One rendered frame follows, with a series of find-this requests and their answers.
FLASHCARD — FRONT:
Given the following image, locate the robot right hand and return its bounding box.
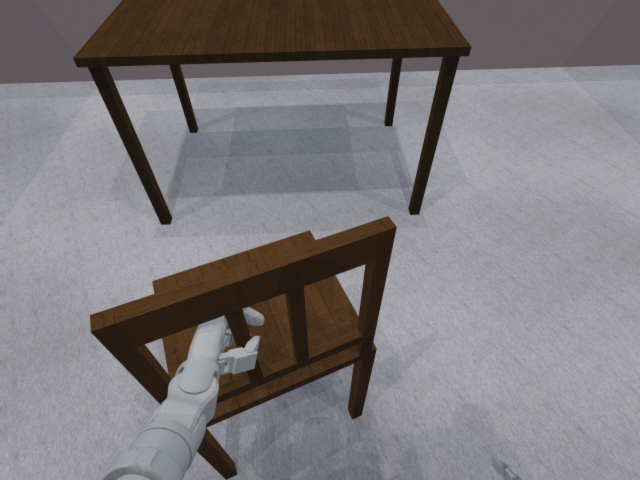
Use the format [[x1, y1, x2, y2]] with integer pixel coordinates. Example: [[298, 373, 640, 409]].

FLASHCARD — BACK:
[[492, 454, 532, 480]]

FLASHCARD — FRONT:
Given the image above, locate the robot left forearm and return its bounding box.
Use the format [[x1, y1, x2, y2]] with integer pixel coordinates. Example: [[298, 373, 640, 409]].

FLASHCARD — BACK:
[[98, 358, 220, 480]]

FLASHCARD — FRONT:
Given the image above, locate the robot left hand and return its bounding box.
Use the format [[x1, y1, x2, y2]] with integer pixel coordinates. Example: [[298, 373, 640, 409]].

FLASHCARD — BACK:
[[187, 307, 265, 375]]

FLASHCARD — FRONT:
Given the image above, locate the chair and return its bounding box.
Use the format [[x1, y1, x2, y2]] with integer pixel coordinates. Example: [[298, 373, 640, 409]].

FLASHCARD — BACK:
[[90, 216, 397, 480]]

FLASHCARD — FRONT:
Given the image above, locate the table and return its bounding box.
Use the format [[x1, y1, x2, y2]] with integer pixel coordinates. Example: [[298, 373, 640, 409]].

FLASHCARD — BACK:
[[73, 0, 471, 225]]

